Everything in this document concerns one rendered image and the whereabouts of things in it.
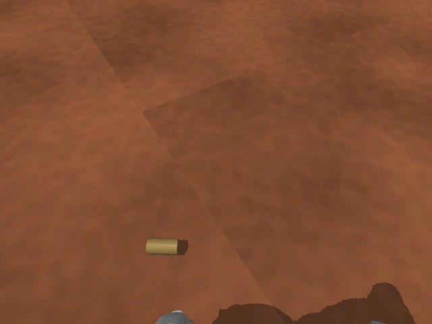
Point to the can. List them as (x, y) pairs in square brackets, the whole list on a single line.
[(162, 246)]

